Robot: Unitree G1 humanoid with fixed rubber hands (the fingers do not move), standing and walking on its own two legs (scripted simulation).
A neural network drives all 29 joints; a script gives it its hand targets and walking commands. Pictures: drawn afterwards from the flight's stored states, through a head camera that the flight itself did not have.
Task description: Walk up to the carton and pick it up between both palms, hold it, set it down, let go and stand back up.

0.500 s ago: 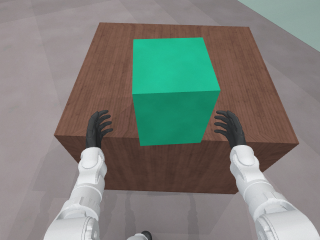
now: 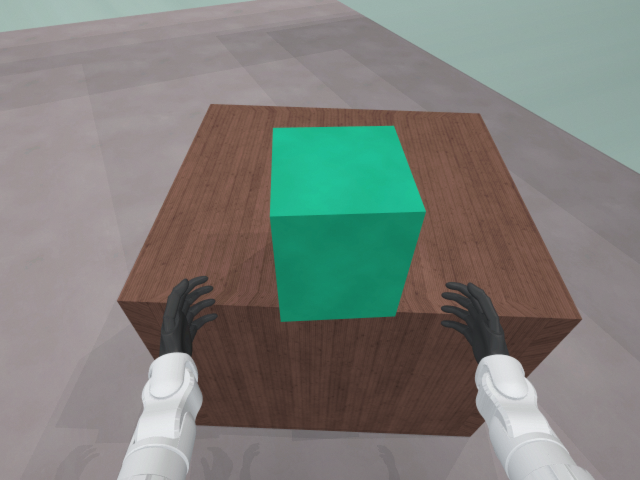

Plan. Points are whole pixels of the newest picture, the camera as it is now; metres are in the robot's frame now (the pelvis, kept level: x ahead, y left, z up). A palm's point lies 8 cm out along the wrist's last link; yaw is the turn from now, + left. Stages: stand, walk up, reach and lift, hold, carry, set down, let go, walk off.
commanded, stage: set down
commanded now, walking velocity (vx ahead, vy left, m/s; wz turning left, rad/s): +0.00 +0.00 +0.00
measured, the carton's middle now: (336, 225) +0.50 +0.04 +0.01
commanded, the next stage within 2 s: let go in 1.98 s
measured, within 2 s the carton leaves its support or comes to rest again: neither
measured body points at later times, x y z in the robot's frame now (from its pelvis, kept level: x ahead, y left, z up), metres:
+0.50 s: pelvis +0.01 +0.00 +0.00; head -0.02 +0.02 +0.45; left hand +0.23 +0.23 -0.01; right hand +0.24 -0.19 +0.00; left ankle +0.06 +0.11 -0.74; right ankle +0.01 -0.14 -0.74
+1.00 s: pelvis +0.03 -0.01 +0.01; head +0.03 +0.01 +0.46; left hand +0.22 +0.22 -0.04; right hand +0.24 -0.20 -0.03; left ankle +0.06 +0.11 -0.74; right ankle +0.01 -0.14 -0.74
